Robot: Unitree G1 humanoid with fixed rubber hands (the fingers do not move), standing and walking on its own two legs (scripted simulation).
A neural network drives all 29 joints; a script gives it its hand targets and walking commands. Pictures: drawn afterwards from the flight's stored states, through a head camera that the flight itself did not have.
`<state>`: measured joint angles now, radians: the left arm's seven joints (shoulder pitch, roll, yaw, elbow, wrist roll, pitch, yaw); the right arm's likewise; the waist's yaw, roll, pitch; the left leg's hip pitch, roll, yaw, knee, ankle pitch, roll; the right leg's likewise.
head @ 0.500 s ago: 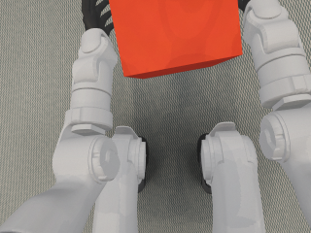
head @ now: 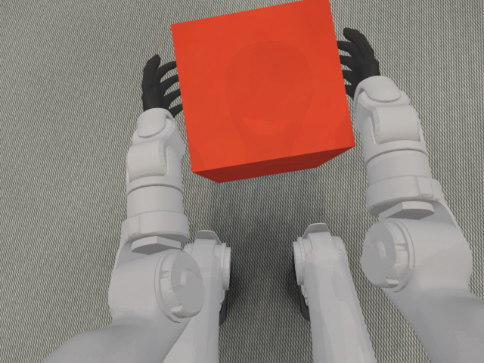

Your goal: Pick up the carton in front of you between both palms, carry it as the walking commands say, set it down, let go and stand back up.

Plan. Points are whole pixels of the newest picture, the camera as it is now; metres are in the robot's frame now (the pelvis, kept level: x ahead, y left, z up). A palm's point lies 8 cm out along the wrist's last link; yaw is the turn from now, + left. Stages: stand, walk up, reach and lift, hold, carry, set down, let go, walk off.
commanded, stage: reach and lift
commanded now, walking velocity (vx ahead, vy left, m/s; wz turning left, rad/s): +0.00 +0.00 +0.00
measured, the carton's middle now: (260, 112) +0.51 -0.03 -0.13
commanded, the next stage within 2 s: none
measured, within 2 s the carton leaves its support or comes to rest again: neither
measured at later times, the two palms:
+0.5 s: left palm (89, 87) +0.46 +0.13 +0.11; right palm (423, 57) +0.46 -0.17 +0.10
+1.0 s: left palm out of the picture +0.42 +0.14 +0.26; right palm out of the picture +0.40 -0.16 +0.25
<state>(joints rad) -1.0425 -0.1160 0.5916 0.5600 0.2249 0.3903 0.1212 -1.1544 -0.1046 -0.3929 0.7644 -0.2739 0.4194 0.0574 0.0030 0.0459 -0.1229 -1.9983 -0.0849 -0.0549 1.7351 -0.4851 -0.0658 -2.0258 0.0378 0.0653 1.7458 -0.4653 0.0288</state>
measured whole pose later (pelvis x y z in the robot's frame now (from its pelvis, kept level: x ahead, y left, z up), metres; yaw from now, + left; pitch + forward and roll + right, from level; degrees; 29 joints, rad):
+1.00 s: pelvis +0.09 +0.00 +0.26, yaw -2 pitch +10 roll +0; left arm -0.35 -0.18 0.34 0.45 0.23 0.43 0.04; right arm -0.33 0.15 -0.30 0.44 -0.26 0.47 0.01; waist 0.00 0.02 -0.12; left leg -0.57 -0.03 -0.08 0.70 -0.31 -0.01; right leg -0.58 0.02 0.06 0.69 -0.29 0.02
